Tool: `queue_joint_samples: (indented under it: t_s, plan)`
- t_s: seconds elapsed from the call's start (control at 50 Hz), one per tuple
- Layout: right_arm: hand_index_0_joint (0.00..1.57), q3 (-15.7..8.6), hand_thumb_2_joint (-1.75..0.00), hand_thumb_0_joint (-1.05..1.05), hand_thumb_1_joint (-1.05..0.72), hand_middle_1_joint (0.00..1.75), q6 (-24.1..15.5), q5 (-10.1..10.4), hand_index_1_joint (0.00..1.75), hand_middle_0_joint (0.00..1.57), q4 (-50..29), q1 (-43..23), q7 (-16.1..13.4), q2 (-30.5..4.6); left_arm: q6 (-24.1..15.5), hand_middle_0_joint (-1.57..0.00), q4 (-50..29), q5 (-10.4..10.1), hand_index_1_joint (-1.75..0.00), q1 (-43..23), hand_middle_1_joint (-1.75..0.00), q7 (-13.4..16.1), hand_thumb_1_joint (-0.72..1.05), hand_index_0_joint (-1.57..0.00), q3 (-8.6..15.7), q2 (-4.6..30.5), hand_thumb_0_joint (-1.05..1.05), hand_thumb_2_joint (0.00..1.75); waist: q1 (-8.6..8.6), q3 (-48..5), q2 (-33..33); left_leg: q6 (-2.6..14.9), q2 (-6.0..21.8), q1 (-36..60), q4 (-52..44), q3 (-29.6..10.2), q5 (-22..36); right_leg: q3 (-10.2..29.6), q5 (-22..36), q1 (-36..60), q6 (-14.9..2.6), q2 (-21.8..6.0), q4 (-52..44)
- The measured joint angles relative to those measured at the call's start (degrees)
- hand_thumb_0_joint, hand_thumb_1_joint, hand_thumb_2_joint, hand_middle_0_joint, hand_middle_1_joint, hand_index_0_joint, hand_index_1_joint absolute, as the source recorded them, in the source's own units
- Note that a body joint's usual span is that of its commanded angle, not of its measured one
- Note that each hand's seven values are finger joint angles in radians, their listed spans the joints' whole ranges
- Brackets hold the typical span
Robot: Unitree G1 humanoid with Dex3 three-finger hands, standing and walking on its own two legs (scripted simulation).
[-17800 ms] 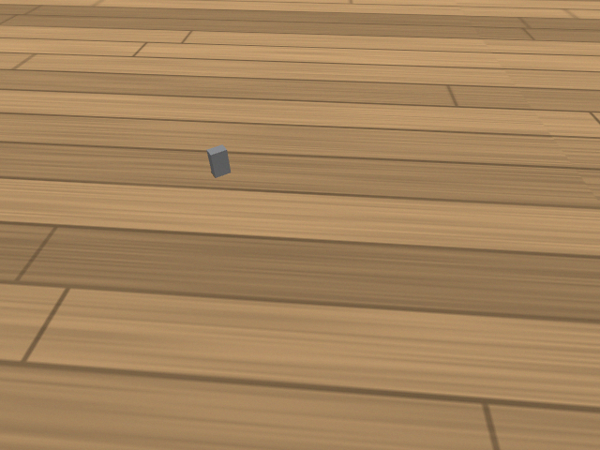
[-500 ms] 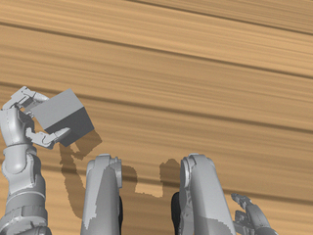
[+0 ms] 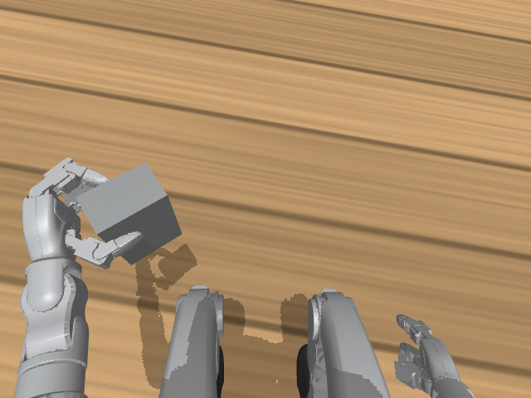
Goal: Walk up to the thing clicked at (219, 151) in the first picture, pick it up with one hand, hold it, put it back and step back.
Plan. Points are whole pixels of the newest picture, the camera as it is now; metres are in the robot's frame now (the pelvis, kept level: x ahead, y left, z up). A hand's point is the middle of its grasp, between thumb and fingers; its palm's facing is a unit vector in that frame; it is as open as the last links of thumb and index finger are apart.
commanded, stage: lift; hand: left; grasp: from the side
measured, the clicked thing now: (137, 218) +0.38 +0.21 -0.02
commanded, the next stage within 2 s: hold in 1.34 s
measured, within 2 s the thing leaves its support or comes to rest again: neither
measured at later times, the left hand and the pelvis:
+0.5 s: hand (50, 148) +0.37 +0.22 +0.17, palm faces +0.25 -0.97 -0.03, open 9.8 cm; pelvis +0.04 +0.01 +0.14, yaw +2 degrees
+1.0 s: hand (30, 91) +0.38 +0.20 +0.24, palm faces +0.26 -0.97 -0.03, open 9.8 cm; pelvis +0.05 +0.00 +0.20, yaw +3 degrees
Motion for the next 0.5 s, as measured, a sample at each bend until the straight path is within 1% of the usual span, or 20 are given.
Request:
queue_joint_samples:
  t_s: [0.14,0.26,0.32,0.4,0.5]
  plan:
    - [0.20,0.0,-0.90,0.01,-0.92,0.29,-0.3,0.7,0.30,0.20,-0.3,1.3,-1.0,0.7,4.2,-0.91,-5.6,0.0,-1.22,4.1,-1.24,2.9,-0.60,-0.92,-3.0,-1.7,0.00,1.03,-0.05,-0.3,0.8,0.20,0.1,9.7,-8.3,0.5,0.8,0.0,1.0,9.8,0.18,0.0,-8.6]
    - [0.20,0.4,-0.90,0.01,-0.92,0.29,-0.6,1.0,0.30,0.20,-0.4,3.1,-1.7,1.4,5.6,-0.91,-6.7,0.8,-1.21,7.0,-1.24,4.7,-0.60,-0.92,-4.5,-2.6,0.00,1.02,-0.45,-0.1,0.7,0.28,0.1,19.4,-16.3,1.2,2.1,0.2,2.4,19.3,0.24,-0.1,-16.6]
    - [0.20,0.6,-0.90,0.01,-0.92,0.29,-1.0,0.9,0.30,0.20,-0.4,4.0,-1.9,1.6,5.5,-0.91,-6.7,1.0,-1.21,7.8,-1.23,5.1,-0.59,-0.92,-5.0,-2.7,0.00,1.02,-0.56,0.1,0.5,0.30,0.0,23.8,-19.9,1.3,2.8,0.1,3.2,23.8,0.25,-0.2,-20.3]
    - [0.20,0.6,-0.90,0.01,-0.92,0.29,-1.7,0.6,0.30,0.20,-0.1,5.0,-2.0,1.8,5.1,-0.91,-4.8,1.5,-1.20,7.8,-1.23,5.1,-0.59,-0.92,-5.8,-3.0,0.00,1.01,-0.64,0.5,0.3,0.33,-0.1,29.0,-24.1,1.4,3.7,0.0,4.2,29.0,0.29,-0.3,-24.6]
    - [0.20,0.4,-0.90,0.01,-0.92,0.29,-2.1,0.3,0.30,0.20,0.0,5.9,-1.8,1.7,5.0,-0.91,-3.9,2.2,-1.19,7.8,-1.22,4.9,-0.58,-0.92,-7.4,-3.6,0.00,1.01,-0.60,1.8,0.2,0.41,-0.1,34.8,-28.8,1.6,5.0,0.0,5.7,34.9,0.41,-0.3,-29.7]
